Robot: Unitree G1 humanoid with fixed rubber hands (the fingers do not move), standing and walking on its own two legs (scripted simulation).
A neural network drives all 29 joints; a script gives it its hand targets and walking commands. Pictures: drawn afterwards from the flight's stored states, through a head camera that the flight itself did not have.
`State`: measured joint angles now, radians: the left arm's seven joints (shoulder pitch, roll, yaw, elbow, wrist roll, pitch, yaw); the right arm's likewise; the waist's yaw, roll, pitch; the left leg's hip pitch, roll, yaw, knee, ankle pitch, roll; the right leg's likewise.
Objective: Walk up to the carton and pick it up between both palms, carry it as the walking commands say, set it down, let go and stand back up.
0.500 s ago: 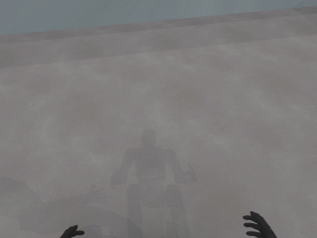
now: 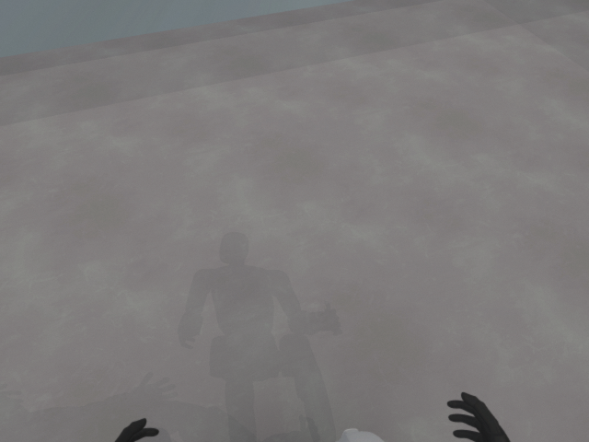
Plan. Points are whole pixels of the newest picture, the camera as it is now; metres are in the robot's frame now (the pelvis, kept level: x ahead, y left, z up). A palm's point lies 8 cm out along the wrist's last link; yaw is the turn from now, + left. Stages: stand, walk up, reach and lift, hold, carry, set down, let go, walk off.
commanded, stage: walk up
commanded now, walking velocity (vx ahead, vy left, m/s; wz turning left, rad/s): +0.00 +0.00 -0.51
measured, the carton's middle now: out of the picture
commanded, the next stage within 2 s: none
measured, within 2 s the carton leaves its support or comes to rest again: neither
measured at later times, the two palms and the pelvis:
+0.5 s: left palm out of the picture +0.13 +0.17 -0.07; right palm out of the picture +0.03 -0.34 -0.10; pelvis -0.03 -0.06 +0.02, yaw -16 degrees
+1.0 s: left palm (206, 432) +0.16 +0.14 -0.11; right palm out of the picture -0.06 -0.32 -0.08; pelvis -0.05 -0.03 +0.01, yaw -31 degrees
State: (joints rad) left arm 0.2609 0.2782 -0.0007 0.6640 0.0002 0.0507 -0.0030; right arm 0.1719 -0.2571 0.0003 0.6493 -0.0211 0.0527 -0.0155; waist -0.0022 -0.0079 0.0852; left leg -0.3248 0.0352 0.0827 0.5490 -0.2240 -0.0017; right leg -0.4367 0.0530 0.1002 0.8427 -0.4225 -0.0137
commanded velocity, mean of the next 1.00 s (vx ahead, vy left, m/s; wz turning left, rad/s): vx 0.01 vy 0.00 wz -0.51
